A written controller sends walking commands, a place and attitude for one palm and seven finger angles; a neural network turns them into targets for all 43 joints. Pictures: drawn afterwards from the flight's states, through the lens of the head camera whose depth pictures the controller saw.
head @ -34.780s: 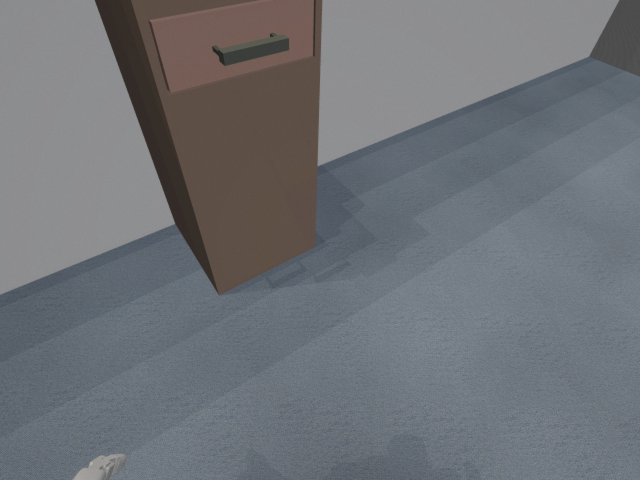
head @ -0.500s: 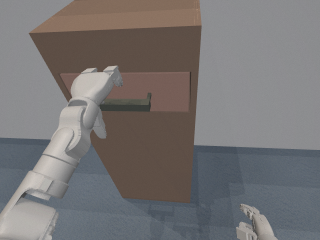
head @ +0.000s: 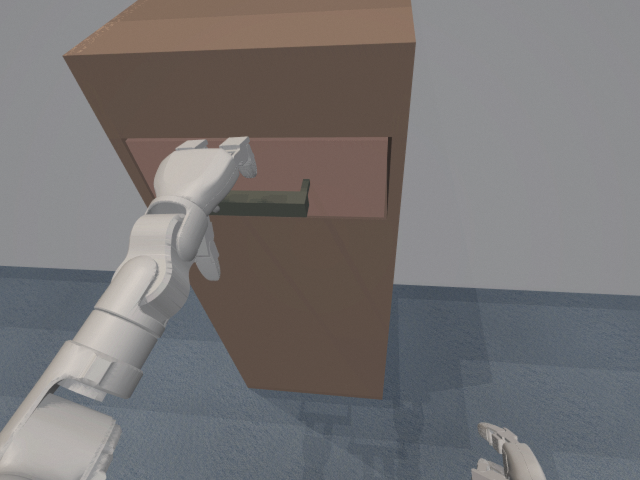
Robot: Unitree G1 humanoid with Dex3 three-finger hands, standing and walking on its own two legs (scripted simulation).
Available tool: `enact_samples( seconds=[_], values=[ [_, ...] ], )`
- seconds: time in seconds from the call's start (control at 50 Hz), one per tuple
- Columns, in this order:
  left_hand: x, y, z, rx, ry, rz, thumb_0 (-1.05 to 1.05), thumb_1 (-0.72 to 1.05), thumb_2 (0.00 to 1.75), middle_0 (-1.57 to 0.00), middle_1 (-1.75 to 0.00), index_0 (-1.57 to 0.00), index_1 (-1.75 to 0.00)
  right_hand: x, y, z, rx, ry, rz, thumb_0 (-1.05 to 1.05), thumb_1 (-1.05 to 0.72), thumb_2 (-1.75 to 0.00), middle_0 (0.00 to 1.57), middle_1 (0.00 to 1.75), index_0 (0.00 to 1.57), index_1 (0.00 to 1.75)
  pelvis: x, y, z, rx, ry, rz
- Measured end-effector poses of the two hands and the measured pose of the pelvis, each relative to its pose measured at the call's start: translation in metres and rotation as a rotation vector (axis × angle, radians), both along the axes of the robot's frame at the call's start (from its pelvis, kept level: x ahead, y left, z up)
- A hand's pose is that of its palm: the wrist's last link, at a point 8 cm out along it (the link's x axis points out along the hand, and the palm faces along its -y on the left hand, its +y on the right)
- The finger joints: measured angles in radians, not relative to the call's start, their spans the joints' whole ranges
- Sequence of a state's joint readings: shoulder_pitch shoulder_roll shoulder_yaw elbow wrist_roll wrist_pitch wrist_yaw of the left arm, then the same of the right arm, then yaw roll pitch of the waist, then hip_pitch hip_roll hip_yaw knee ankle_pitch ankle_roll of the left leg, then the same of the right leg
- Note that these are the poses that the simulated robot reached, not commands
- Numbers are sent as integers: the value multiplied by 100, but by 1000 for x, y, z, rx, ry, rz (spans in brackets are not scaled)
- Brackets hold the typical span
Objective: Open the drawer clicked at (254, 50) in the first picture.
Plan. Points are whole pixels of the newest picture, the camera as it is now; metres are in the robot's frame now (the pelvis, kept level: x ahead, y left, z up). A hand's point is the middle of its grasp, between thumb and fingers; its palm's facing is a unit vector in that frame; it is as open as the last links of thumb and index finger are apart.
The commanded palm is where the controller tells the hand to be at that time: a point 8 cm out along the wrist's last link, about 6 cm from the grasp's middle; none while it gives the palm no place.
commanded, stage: re-aim the fingers above the handle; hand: left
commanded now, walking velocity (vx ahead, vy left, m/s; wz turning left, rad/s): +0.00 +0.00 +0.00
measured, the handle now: (255, 193) +0.49 +0.15 +0.10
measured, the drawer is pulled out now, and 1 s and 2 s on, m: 0.00 0.00 0.00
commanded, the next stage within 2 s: lower the fingers behind the handle in 1.68 s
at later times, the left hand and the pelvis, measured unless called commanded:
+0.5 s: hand (236, 223) +0.38 +0.14 +0.15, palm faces -0.01 -0.06 -1.00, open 13.9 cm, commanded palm +0.37 +0.16 +0.23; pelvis +0.00 -0.01 +0.00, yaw +0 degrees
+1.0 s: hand (266, 240) +0.36 +0.10 +0.13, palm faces -0.06 -0.07 -1.00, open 13.9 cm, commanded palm +0.37 +0.15 +0.23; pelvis +0.00 -0.02 +0.00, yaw +1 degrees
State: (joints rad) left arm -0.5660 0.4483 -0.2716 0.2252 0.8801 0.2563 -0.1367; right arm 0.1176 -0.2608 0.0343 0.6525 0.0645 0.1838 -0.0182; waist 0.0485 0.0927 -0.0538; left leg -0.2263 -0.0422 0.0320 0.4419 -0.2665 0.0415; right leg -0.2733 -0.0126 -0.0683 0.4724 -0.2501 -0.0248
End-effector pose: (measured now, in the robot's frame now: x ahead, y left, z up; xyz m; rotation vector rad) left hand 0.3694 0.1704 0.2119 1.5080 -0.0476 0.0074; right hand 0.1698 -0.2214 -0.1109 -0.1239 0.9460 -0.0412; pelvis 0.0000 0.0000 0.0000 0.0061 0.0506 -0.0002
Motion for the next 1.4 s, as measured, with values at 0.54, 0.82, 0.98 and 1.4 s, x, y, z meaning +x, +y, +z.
enact_samples(
  seconds=[0.54, 0.82, 0.98, 1.4],
  values=[
    [-12, -44, -9, -3, 14, -167, 0, -49, 30, -33, -120, -32, -120, 3, -23, 6, -35, -50, -23, 1, -91, -90, 20, 30, 20, 30, -3, -12, 0, 6, -15, 1],
    [5, 6, 18, 20, -42, 178, 0, -49, 30, -32, -120, -31, -120, -2, -18, -2, 42, -2, -10, 1, -91, -90, 20, 30, 20, 30, -2, -22, 1, 13, -5, -17],
    [-20, -50, -26, -3, 108, -152, 0, -49, 30, -32, -120, -31, -119, 6, -32, 6, -44, -46, -7, 1, -91, -90, 20, 30, 20, 30, -3, -21, -1, 11, -23, 10],
    [-16, 1, -28, -15, 181, 59, 0, -49, 30, -31, -120, -31, -119, -14, -31, -2, -25, 27, -25, 1, -91, -90, 20, 30, 20, 30, 1, -16, 1, 9, -16, 3]
  ],
)
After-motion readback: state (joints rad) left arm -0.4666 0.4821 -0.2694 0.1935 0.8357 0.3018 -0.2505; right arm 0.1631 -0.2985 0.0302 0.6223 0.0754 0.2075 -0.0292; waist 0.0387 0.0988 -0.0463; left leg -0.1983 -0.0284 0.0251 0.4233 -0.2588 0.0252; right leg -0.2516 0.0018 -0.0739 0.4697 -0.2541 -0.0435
